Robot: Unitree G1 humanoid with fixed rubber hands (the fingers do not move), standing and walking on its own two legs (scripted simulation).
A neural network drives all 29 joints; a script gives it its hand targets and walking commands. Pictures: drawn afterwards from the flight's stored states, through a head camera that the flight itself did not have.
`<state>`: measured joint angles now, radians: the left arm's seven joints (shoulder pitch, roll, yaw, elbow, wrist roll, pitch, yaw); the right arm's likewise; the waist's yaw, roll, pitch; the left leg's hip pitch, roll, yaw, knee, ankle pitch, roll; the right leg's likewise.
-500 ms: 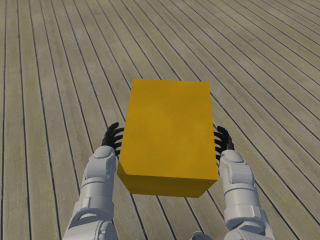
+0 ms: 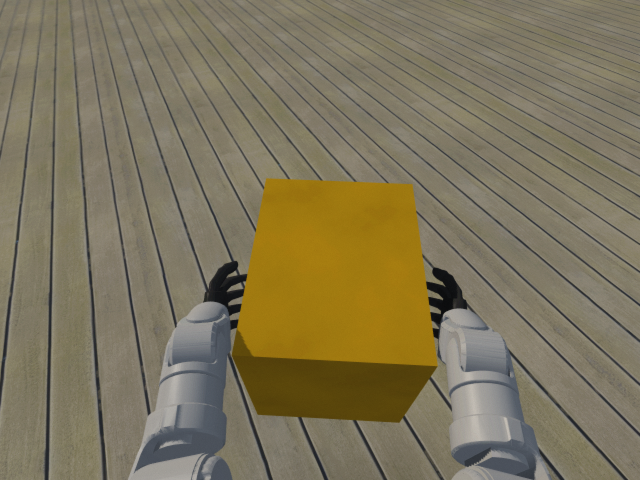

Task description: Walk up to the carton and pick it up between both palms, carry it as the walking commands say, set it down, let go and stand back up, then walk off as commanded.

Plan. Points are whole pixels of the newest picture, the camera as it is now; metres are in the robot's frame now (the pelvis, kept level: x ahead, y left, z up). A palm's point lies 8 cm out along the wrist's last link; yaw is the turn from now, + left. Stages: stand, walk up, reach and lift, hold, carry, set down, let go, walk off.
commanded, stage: reach and lift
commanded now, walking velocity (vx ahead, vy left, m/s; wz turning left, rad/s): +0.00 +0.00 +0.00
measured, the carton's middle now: (333, 301) +0.38 -0.01 -0.02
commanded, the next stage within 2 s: hold in 1.20 s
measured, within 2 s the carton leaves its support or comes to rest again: neither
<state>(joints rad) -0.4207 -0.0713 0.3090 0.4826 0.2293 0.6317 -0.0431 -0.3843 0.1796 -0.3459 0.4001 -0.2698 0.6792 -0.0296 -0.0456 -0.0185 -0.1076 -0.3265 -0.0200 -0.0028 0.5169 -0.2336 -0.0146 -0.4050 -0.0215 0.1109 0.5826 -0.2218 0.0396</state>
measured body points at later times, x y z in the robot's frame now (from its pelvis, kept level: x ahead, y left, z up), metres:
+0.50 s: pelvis +0.00 +0.00 +0.00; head -0.04 -0.01 +0.45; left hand +0.33 +0.16 +0.06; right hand +0.32 -0.15 +0.05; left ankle +0.02 +0.13 -0.73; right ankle +0.05 -0.14 -0.73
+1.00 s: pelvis +0.01 +0.00 +0.01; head -0.03 -0.01 +0.46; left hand +0.33 +0.16 +0.05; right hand +0.32 -0.15 +0.04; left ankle +0.02 +0.13 -0.73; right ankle +0.05 -0.14 -0.73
